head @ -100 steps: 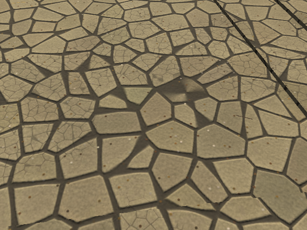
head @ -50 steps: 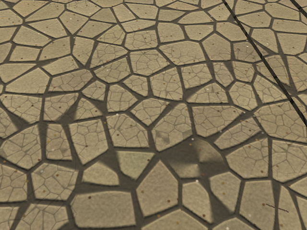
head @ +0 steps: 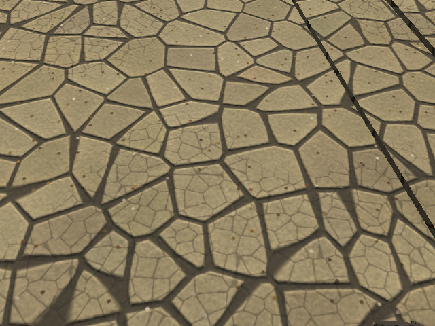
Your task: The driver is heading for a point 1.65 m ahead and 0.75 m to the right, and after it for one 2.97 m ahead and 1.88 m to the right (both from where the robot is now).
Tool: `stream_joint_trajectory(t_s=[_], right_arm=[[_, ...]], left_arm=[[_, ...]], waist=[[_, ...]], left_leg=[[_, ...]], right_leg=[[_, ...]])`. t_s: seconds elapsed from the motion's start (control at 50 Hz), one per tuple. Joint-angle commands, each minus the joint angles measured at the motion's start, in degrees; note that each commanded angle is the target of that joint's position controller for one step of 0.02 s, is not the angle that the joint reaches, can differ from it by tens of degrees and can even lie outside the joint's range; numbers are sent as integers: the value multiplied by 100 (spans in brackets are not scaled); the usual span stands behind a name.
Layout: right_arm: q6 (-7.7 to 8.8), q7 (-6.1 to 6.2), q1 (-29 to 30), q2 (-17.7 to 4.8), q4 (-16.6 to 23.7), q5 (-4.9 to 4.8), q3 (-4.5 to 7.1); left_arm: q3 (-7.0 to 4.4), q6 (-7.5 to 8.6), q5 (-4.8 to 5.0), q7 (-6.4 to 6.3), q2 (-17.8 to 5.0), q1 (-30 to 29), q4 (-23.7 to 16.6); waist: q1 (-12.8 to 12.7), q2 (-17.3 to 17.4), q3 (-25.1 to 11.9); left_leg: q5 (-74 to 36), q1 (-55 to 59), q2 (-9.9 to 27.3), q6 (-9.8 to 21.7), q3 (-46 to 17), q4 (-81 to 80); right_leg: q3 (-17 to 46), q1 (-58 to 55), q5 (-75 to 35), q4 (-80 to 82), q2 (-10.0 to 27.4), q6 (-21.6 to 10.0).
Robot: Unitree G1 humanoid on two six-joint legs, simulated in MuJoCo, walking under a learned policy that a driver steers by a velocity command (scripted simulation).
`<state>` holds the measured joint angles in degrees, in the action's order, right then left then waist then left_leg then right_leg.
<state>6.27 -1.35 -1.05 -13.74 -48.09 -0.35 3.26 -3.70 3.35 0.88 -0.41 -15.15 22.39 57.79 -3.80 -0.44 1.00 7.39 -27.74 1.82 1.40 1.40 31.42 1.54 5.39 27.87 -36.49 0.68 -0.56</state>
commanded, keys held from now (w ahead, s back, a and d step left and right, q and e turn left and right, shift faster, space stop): w+e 1.00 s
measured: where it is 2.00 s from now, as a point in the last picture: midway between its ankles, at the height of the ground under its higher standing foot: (373, 200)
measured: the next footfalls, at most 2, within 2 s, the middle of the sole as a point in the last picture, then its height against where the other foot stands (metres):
right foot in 0.52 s outside the picture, level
left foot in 1.00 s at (273, 241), level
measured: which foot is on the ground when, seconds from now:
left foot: down 0.00-0.52, up 0.54-0.98, down 1.00-1.00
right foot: up 0.00-0.50, down 0.52-1.00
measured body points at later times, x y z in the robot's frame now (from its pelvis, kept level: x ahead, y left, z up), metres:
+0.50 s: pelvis +0.26 -0.04 -0.01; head +0.28 -0.06 +0.44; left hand +0.51 +0.14 -0.10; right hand +0.18 -0.31 -0.15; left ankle +0.11 +0.12 -0.72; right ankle +0.36 -0.16 -0.72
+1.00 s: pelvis +0.53 -0.13 +0.00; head +0.55 -0.16 +0.45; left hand +0.71 +0.11 -0.11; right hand +0.61 -0.46 -0.07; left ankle +0.71 -0.10 -0.73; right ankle +0.36 -0.16 -0.72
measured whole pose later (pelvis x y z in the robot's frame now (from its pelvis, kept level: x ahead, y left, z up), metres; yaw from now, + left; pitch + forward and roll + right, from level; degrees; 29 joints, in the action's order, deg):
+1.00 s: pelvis +0.53 -0.13 +0.00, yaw -34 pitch +2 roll +0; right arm 7.4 -1.5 0.6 -15.7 -42.6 -0.1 3.0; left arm -5.2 2.1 1.2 -1.2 -16.3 22.7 45.7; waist -4.9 2.0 0.0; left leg 0.7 -26.7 -0.4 0.0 -3.0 25.2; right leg 12.6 3.2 26.0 -28.0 -5.8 -3.5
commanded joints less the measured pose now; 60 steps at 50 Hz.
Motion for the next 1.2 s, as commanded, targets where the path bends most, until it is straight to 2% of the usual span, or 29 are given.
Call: stream_joint_trajectory(t_s=[0.02,0.04,0.06,0.12,0.26,0.36,0.44,0.48,0.5,0.52,0.54,0.56,0.58,0.6,0.62,0.64,0.74,0.82,0.9,0.96,0.98,1.0,1.02,1.04,1.06,1.08,1.1,1.14,1.2], right_arm=[[-12,35,-2344,-1201,-312,36,349],[3,52,-1825,-937,-204,22,259],[13,44,-1377,-755,-133,47,189],[50,54,-933,-488,-185,121,141],[30,238,-1224,-809,-361,148,249],[-85,301,-1619,-994,-449,49,310],[-235,301,-1613,-1222,-439,-66,387],[-325,321,-1451,-1390,-373,-114,428],[-348,322,-1345,-1372,-329,-134,406],[-291,317,-1427,-1105,-188,27,308],[-77,239,-1803,-319,160,105,71],[185,144,-1163,-797,271,-136,140],[287,106,-771,-897,387,-301,165],[314,143,-771,-844,324,-206,161],[268,189,-792,-936,243,-38,223],[182,183,-914,-968,223,4,258],[-34,207,-349,-695,495,121,204],[10,119,427,-545,737,55,116],[96,20,758,-733,945,-15,137],[192,-23,431,-924,919,-28,200],[223,-3,-47,-1015,792,-7,259],[256,29,-766,-1229,672,90,342],[234,81,-1695,-1570,585,155,429],[150,19,-1956,-1814,393,139,486],[114,17,-1697,-1178,550,15,337],[57,51,-1432,-868,611,4,254],[15,48,-1187,-838,609,78,217],[17,35,-1034,-677,510,150,147],[97,11,-1138,-794,346,64,187]], left_arm=[[-59,230,182,5,-578,111,-456],[-116,231,235,-8,-749,-348,-607],[-127,189,186,-42,-668,-501,-613],[-174,-9,140,-35,-327,-360,-605],[-184,-127,51,70,-186,-1138,-1016],[-78,-112,22,261,-84,-2127,-1439],[-133,-136,41,383,-270,-2236,-1722],[-309,-155,70,383,-594,-1427,-1618],[-499,-157,81,326,-924,-485,-1373],[-701,-214,71,183,-1521,287,-1198],[-716,-148,89,179,-1975,-115,-1366],[-543,-80,16,226,-1461,113,-1425],[-452,-2,-25,228,-1133,-38,-1388],[-384,51,5,234,-917,-451,-1450],[-309,64,7,214,-676,-849,-1543],[-268,68,-45,185,-609,-1054,-1651],[-342,97,-4,1,-972,-722,-1637],[-335,40,30,-52,-958,-424,-1578],[-328,-11,67,-67,-919,-108,-1461],[-338,-75,38,-111,-938,-158,-1493],[-307,-91,34,-110,-862,-262,-1544],[-216,-76,0,-86,-625,-356,-1639],[-124,-62,-67,-95,-344,-234,-1796],[-53,7,119,-79,-235,555,-1936],[-157,-8,178,-84,-833,417,-1757],[-215,-39,128,-67,-1053,-198,-1830],[-209,-47,59,-73,-947,-485,-1882],[-204,-55,40,-30,-707,-576,-1929],[-127,-91,37,-6,-427,-641,-1992]], waist=[[1029,1290,-1778],[952,966,-1037],[762,598,-664],[375,763,-229],[413,403,151],[751,260,488],[578,452,357],[49,635,-186],[-454,500,-671],[-643,-362,-1163],[117,-1596,-1735],[-312,-759,-2023],[-279,-547,-1301],[22,-31,-796],[234,-8,-592],[412,-96,-487],[377,-108,-169],[57,-386,-18],[-62,-477,-16],[160,-713,-96],[424,-745,-282],[773,-595,-866],[1013,221,-1716],[596,2263,-2167],[718,1413,-1554],[843,800,-838],[725,407,-482],[493,510,-139],[409,580,-90]], left_leg=[[1557,4592,2141,1160,-3754,-1411],[1417,3814,2002,914,-2915,-1505],[940,3050,1794,811,-2300,-1684],[119,1991,1404,707,-1066,-2164],[-963,2176,1352,758,259,-2444],[-1156,2724,1467,684,839,-2375],[-3098,3330,1614,519,1147,-1592],[-4843,3315,1533,378,1293,-269],[-4616,2814,1296,180,1405,983],[-2260,1262,982,-121,1417,2883],[2496,-1122,-367,-445,509,4879],[2478,-1736,-201,-263,-638,5165],[2047,-2058,52,-86,-585,4965],[1583,-1777,333,-36,-604,4374],[1351,-1321,512,-61,-598,3856],[1174,-930,603,-101,-623,3614],[116,-835,419,-488,-426,1994],[-1192,-410,49,-485,-373,353],[-1140,-242,-102,-367,-525,-278],[-435,204,-176,-170,-518,-501],[-456,854,-228,-36,-404,-720],[-493,2098,193,237,-706,-578],[-65,3844,1257,646,-1998,-556],[1168,4997,2305,1404,-4651,-1215],[2211,4599,2200,1235,-4522,-1383],[1997,3803,1933,969,-3436,-1450],[1368,3045,1661,860,-2819,-1583],[459,2170,1293,862,-1986,-1860],[-221,1971,1241,1073,-1410,-2185]], right_leg=[[653,3720,521,-3682,-33,-201],[528,3959,-36,-3737,222,-284],[450,3707,-533,-3582,467,-271],[451,3024,-1198,-3044,767,-248],[365,3611,-2695,-1610,730,-80],[-193,3612,-2953,-475,621,-190],[-655,3129,-2056,-128,275,-487],[-973,1937,-1585,-72,-199,-751],[-948,546,-1989,372,-455,-971],[540,-1136,-2014,566,400,-1330],[4033,-2718,-1135,1524,1743,-2512],[4468,-2803,-899,2140,1871,-2381],[3584,-2294,-1289,2071,1699,-2103],[2822,-1359,-1880,2035,1413,-1869],[2253,-618,-2353,2077,1172,-1701],[2025,-103,-2648,2199,1045,-1662],[1448,673,-3249,2469,745,-1597],[1247,871,-2540,2368,448,-1254],[1750,385,-2269,1901,662,-1150],[2184,43,-2554,1355,789,-1040],[2150,105,-2888,981,614,-925],[1880,492,-2997,-10,305,-731],[1225,1662,-1848,-1749,-236,-423],[841,3442,778,-3262,-624,-179],[1026,3998,442,-3908,-150,-107],[823,4068,-89,-3950,46,-79],[677,3811,-490,-3764,217,-79],[674,3377,-836,-3276,452,-120],[523,3324,-1026,-2604,514,-71]])
Over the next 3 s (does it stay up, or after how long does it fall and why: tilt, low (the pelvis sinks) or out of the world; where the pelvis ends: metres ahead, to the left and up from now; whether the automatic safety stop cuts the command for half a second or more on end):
stays up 1.31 -0.79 0.03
